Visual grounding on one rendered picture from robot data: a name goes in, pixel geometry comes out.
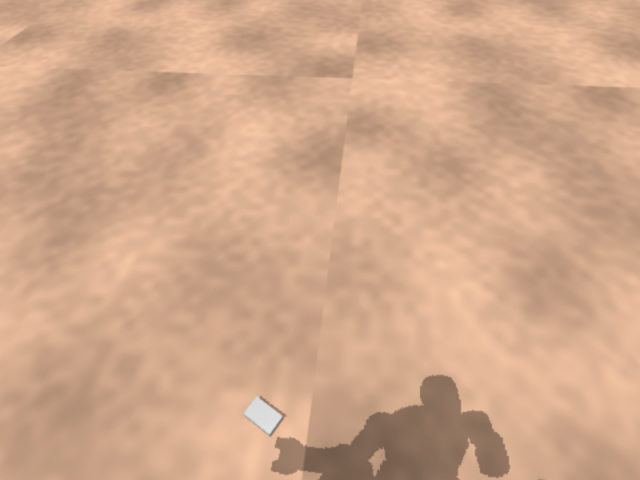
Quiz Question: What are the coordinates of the small box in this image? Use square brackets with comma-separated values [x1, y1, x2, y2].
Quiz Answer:
[243, 397, 284, 437]

